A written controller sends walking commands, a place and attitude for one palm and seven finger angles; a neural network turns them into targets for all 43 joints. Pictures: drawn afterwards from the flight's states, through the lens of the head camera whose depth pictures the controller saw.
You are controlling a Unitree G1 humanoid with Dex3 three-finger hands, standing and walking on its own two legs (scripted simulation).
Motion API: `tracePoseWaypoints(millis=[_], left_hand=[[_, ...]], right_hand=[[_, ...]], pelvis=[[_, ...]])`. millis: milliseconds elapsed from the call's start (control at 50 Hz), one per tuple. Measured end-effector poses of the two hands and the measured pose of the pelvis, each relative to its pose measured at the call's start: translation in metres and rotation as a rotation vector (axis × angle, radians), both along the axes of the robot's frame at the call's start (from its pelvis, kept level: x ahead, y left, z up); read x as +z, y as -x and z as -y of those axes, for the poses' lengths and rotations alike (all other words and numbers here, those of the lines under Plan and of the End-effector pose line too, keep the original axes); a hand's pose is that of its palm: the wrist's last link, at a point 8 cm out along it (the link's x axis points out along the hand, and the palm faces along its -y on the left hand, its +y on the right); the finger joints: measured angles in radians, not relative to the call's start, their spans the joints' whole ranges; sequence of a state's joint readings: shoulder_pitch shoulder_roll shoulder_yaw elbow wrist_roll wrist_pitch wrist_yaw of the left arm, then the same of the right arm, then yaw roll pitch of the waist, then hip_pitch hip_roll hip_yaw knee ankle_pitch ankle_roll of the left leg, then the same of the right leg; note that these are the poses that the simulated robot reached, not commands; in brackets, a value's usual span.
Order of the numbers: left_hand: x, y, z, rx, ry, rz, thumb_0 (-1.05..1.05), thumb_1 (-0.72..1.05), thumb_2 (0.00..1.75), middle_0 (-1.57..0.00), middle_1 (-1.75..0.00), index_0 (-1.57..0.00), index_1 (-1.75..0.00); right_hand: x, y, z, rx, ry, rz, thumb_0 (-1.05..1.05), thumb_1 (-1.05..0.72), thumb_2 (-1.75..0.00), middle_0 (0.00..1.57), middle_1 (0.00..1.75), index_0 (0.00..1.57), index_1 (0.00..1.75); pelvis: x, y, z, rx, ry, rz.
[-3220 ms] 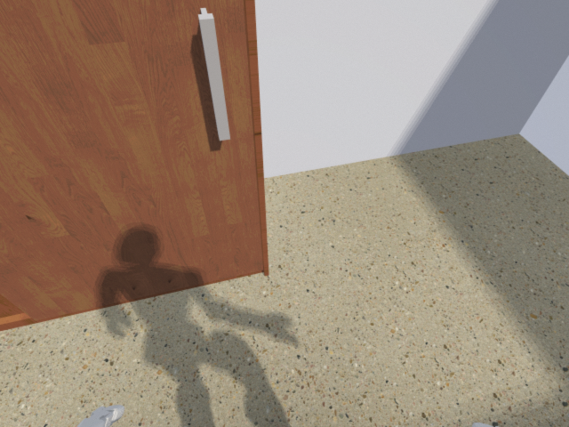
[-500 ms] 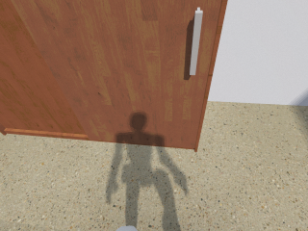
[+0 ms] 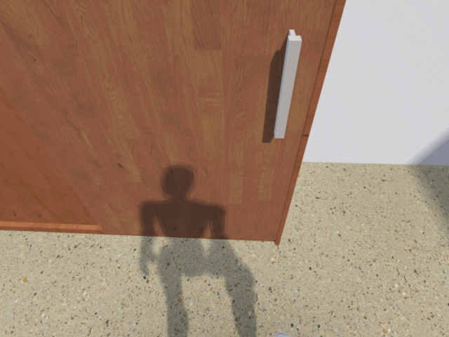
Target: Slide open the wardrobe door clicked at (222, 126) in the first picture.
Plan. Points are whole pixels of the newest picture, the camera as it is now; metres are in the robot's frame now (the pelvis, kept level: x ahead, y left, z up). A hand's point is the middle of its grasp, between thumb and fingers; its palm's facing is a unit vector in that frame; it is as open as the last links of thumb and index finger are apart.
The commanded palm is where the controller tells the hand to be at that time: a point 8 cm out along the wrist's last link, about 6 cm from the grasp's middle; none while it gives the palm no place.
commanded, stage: take the last steps up to it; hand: right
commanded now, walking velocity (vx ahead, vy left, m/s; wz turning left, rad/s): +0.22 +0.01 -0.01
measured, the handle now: (284, 88) +0.64 -0.11 +0.12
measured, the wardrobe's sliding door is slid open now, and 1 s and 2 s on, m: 0.00 0.00 0.00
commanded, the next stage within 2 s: come to a stop and stand still in 0.20 s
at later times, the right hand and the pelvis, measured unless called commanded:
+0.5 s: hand out of the picture +0.18 -0.19 -0.17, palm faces +0.00 +0.98 -0.19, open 7.3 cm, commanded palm none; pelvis +0.13 -0.01 +0.01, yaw +1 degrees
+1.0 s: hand out of the picture +0.14 -0.23 -0.18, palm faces +0.08 +0.98 -0.18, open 7.4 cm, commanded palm none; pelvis +0.09 -0.04 +0.00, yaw +0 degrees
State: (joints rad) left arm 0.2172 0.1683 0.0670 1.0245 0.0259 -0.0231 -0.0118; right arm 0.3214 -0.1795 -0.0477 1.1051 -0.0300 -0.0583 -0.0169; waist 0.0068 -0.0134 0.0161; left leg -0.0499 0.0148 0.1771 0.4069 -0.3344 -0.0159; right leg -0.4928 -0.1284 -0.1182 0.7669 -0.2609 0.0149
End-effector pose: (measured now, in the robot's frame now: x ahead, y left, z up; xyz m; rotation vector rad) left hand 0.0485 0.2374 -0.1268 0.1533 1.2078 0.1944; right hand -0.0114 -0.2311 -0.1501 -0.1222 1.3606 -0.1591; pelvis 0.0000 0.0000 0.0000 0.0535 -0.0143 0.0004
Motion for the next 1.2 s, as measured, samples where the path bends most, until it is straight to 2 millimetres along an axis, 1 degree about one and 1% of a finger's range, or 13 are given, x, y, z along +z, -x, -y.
tracePoseWaypoints(millis=[80,120,160,200,280,420,540,640,760,900,960,1040,1200], left_hand=[[0.003,-0.071,0.016,-0.061,-0.036,0.096,0.01,0.92,0.9,-0.19,-0.3,-0.19,-0.3],[0.006,-0.089,0.025,-0.072,-0.046,0.119,0.01,0.92,0.9,-0.19,-0.3,-0.2,-0.3],[0.009,-0.095,0.032,-0.059,-0.046,0.111,0.0,0.92,0.89,-0.2,-0.3,-0.2,-0.3],[0.012,-0.093,0.04,-0.041,-0.04,0.081,0.0,0.92,0.89,-0.2,-0.3,-0.2,-0.3],[0.017,-0.084,0.037,0.01,-0.056,0.013,-0.01,0.95,0.89,-0.2,-0.3,-0.2,-0.3],[0.006,-0.054,0.047,0.055,0.005,-0.165,0.0,0.93,0.89,-0.2,-0.3,-0.2,-0.3],[-0.017,-0.043,0.049,0.109,0.097,-0.263,0.01,0.91,0.89,-0.2,-0.3,-0.2,-0.3],[-0.032,-0.051,0.036,0.123,0.127,-0.281,0.01,0.91,0.89,-0.2,-0.3,-0.2,-0.3],[-0.029,-0.077,0.018,0.056,0.078,-0.226,0.01,0.91,0.89,-0.2,-0.3,-0.2,-0.3],[-0.013,-0.105,0.018,-0.008,-0.018,-0.054,0.01,0.91,0.9,-0.2,-0.3,-0.2,-0.3],[-0.003,-0.098,0.031,-0.015,-0.042,-0.012,0.01,0.91,0.9,-0.19,-0.3,-0.2,-0.3],[0.01,-0.082,0.051,-0.025,-0.034,-0.028,0.01,0.91,0.9,-0.2,-0.3,-0.2,-0.3],[0.008,-0.042,0.054,0.032,-0.011,-0.116,0.01,0.92,0.89,-0.2,-0.3,-0.2,-0.3]], right_hand=[[-0.021,0.008,0.007,-0.041,-0.048,-0.112,0.0,-0.92,-0.9,0.2,0.3,0.2,0.29],[-0.023,0.002,0.01,-0.042,-0.065,-0.152,0.0,-0.92,-0.9,0.2,0.3,0.2,0.29],[-0.018,-0.013,0.014,-0.033,-0.072,-0.16,0.01,-0.92,-0.9,0.2,0.3,0.19,0.29],[-0.011,-0.034,0.018,-0.023,-0.074,-0.138,0.01,-0.92,-0.9,0.2,0.3,0.19,0.29],[0.0,-0.083,0.022,-0.001,-0.067,-0.07,0.01,-0.92,-0.9,0.2,0.3,0.19,0.29],[0.007,-0.154,0.019,0.021,-0.022,0.005,0.01,-0.93,-0.9,0.2,0.3,0.19,0.29],[0.007,-0.197,0.003,0.059,0.031,0.044,0.01,-0.93,-0.9,0.2,0.3,0.19,0.29],[0.013,-0.213,-0.009,0.072,0.065,0.075,0.01,-0.93,-0.9,0.2,0.3,0.2,0.29],[0.019,-0.208,-0.004,0.03,0.071,0.128,0.01,-0.93,-0.9,0.2,0.3,0.2,0.29],[0.003,-0.176,0.026,0.001,0.036,0.143,0.01,-0.92,-0.9,0.2,0.3,0.2,0.3],[-0.005,-0.156,0.04,-0.016,0.014,0.111,0.01,-0.91,-0.9,0.2,0.3,0.2,0.29],[0.003,-0.131,0.049,-0.027,-0.004,0.061,0.01,-0.91,-0.9,0.2,0.3,0.2,0.29],[0.012,-0.088,0.046,0.001,-0.007,-0.086,0.01,-0.91,-0.9,0.2,0.3,0.19,0.29]], pelvis=[[-0.013,-0.035,0.017,0.001,0.005,0.009],[-0.013,-0.048,0.023,0.015,0.011,0.012],[-0.007,-0.059,0.028,0.024,0.01,0.015],[0.0,-0.069,0.032,0.026,0.014,0.014],[0.01,-0.089,0.036,0.031,0.021,0.006],[0.013,-0.121,0.026,0.018,0.038,0.007],[0.002,-0.14,0.003,0.026,0.072,0.015],[-0.003,-0.139,-0.006,0.011,0.06,0.003],[-0.001,-0.122,0.0,-0.007,0.062,-0.006],[-0.008,-0.099,0.026,-0.007,0.05,-0.001],[-0.007,-0.092,0.036,-0.002,0.052,0.017],[0.007,-0.091,0.043,-0.01,0.033,0.013],[0.014,-0.087,0.04,0.015,0.046,-0.011]])
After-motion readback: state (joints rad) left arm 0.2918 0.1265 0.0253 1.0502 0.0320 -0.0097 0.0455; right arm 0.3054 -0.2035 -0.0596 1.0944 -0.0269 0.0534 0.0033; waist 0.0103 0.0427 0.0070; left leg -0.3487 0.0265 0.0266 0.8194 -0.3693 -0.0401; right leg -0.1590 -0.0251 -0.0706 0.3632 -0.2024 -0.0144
